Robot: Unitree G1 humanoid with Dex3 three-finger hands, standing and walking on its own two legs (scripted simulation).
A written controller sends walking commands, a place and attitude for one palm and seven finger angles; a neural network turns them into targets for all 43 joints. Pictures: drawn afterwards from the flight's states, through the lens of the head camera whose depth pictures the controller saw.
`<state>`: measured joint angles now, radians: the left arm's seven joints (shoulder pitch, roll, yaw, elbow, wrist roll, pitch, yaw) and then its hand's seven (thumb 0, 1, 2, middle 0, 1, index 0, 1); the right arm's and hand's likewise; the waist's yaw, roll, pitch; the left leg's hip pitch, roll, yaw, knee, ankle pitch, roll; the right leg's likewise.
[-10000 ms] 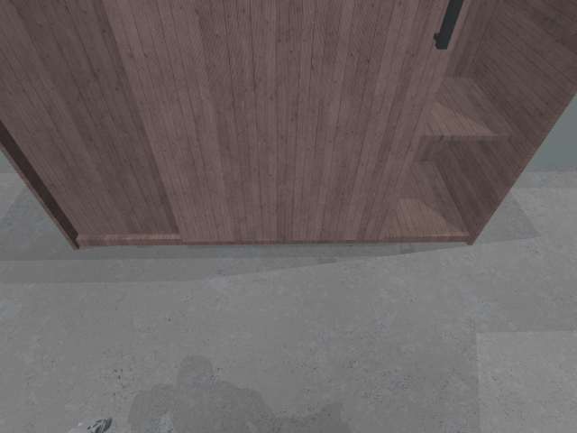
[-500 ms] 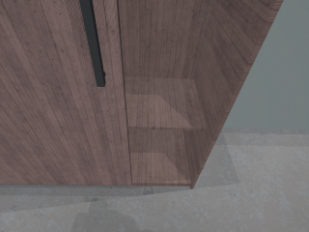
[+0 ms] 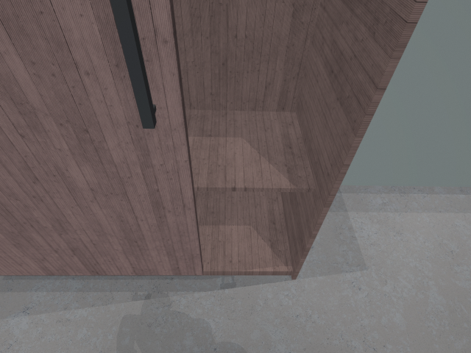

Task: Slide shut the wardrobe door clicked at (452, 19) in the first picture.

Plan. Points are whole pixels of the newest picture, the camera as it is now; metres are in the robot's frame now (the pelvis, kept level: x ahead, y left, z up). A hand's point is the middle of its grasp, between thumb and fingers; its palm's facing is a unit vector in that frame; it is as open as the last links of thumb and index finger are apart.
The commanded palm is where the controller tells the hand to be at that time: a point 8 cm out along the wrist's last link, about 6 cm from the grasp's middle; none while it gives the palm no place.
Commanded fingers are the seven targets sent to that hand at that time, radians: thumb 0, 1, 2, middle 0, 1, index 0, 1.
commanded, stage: look again from close up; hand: left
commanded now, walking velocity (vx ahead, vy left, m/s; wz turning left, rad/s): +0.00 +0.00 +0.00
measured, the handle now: (136, 48) +0.52 +0.21 +0.26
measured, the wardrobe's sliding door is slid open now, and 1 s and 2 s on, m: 0.39 0.39 0.39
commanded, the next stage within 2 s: none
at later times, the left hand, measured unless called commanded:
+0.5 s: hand out of the picture +0.00 +0.15 -0.18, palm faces +0.04 -0.98 -0.17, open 7.3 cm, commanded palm none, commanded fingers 0.00 0.90 0.90 -0.20 -0.30 -0.20 -0.30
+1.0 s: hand out of the picture +0.00 +0.14 -0.18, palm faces +0.05 -0.99 -0.16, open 7.3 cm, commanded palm none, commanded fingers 0.00 0.90 0.90 -0.20 -0.30 -0.20 -0.30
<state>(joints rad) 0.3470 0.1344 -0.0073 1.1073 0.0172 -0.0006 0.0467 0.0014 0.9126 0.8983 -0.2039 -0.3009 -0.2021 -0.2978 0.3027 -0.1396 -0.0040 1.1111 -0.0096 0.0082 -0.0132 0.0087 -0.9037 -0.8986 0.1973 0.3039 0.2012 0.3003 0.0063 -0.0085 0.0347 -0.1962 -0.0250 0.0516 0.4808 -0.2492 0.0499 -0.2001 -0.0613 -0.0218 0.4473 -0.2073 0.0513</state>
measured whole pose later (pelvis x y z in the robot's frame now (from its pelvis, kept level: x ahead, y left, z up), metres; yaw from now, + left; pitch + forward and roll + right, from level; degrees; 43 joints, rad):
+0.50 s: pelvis +0.01 -0.01 +0.00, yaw +0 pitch -2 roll +0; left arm 0.32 0.13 0.00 1.10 0.02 0.00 0.05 0.00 0.91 0.90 -0.20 -0.30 -0.20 -0.30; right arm 0.31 -0.13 0.00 1.12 -0.01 0.00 -0.02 0.01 -0.90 -0.90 0.20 0.30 0.20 0.30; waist 0.00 -0.01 0.02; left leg -0.19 -0.01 0.05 0.47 -0.26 0.03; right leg -0.19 -0.05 -0.03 0.44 -0.22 0.04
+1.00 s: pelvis +0.02 -0.01 +0.00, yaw +0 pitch -2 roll +0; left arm 0.33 0.12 0.00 1.11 0.02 0.00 0.05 0.00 0.91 0.90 -0.20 -0.30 -0.20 -0.30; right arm 0.30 -0.13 0.00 1.13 -0.01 0.00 -0.02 0.01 -0.90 -0.90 0.20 0.30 0.20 0.30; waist 0.01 -0.01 0.03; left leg -0.17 -0.01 0.05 0.46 -0.26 0.03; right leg -0.18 -0.04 -0.03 0.43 -0.23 0.03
